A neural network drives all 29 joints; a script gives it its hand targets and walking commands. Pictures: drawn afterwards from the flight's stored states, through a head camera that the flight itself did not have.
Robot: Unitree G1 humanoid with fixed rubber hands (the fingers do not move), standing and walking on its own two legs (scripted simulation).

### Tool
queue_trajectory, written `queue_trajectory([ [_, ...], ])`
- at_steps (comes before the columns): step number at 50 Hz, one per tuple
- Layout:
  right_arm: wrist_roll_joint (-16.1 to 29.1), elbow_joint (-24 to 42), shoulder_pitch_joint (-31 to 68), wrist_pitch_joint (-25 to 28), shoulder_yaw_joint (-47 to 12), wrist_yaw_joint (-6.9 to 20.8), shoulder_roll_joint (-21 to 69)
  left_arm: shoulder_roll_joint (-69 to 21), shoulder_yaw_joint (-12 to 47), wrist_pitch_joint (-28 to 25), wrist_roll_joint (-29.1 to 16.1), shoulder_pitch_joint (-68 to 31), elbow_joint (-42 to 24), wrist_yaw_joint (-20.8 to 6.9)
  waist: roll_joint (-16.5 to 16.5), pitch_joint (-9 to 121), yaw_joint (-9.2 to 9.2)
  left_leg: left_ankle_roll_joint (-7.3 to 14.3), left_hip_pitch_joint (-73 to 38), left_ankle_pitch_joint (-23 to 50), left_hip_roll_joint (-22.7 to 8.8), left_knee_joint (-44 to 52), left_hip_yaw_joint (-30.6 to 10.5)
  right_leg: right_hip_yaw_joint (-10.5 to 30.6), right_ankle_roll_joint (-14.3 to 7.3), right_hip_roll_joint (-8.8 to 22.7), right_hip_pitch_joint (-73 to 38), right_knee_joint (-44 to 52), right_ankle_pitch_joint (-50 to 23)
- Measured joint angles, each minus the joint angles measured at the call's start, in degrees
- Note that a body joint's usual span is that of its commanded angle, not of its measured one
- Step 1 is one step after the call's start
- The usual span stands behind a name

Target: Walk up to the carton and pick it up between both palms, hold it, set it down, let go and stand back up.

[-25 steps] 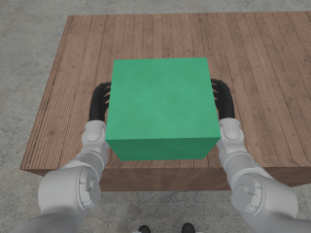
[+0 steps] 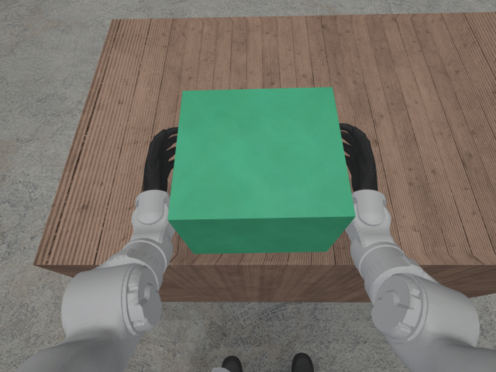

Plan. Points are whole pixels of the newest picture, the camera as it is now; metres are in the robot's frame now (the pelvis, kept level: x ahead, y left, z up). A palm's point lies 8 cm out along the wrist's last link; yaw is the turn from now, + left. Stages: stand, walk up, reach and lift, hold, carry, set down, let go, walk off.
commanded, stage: reach and lift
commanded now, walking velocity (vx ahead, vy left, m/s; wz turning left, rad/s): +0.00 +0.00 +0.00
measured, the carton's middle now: (258, 175) +0.45 +0.02 -0.02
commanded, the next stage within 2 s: none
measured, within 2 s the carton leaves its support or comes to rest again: leaves its support in 1.18 s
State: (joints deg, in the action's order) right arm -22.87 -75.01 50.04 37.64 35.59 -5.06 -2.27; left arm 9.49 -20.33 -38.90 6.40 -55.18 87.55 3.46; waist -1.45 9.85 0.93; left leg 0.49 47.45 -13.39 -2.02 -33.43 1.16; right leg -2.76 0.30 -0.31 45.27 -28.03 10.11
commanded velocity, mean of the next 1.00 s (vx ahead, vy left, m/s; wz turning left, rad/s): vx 0.00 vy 0.00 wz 0.00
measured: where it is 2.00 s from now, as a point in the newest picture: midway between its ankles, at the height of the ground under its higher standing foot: outside the picture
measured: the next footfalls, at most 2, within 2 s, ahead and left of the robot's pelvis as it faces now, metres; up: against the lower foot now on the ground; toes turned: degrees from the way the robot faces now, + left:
none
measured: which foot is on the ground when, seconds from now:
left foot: down 0.00-1.00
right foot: down 0.00-1.00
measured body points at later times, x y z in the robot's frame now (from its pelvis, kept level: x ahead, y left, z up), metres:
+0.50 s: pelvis -0.01 +0.00 -0.01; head +0.15 -0.01 +0.41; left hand +0.44 +0.19 +0.00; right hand +0.44 -0.15 -0.01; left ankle +0.00 +0.11 -0.72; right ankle +0.01 -0.13 -0.72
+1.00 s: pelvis -0.02 +0.00 -0.01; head +0.12 +0.01 +0.42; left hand +0.42 +0.18 -0.01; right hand +0.44 -0.15 +0.00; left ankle +0.00 +0.11 -0.72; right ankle +0.01 -0.13 -0.72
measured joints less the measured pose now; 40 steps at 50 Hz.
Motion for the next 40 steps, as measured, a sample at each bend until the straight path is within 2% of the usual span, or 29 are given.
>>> queue_trajectory([
  [8,1.05,-5.90,1.95,7.07,-0.79,-0.41,-1.84,-0.09,0.95,-4.07,-0.92,0.16,0.02,0.61,-0.23,0.74,1.09,-0.09,3.14,0.51,-0.49,-0.62,0.33,0.04,-0.23,-0.34,3.13,-0.32,-0.79],
  [19,3.83,-14.51,6.00,11.96,-4.64,-0.10,-4.86,1.14,4.26,-6.29,-4.45,-0.82,2.14,-0.08,-0.45,3.12,1.84,-0.12,7.08,0.89,-0.81,-1.43,1.11,0.62,-0.43,-0.51,7.72,-1.86,-1.06],
  [29,8.11,-18.80,8.23,13.22,-9.90,0.05,-6.31,1.48,8.02,-6.52,-8.97,-1.32,3.25,-0.49,-0.78,4.69,2.08,0.02,9.30,0.51,-0.88,-2.83,1.33,0.87,-0.34,-0.54,10.12,-3.41,-0.70],
  [40,13.93,-18.00,8.16,10.44,-15.64,-0.22,-6.59,0.48,12.31,-4.93,-13.56,-1.09,2.10,0.47,-0.87,5.41,1.84,0.30,10.52,-0.38,-0.97,-5.09,0.74,0.53,-0.04,-0.69,10.59,-4.39,-0.38],
])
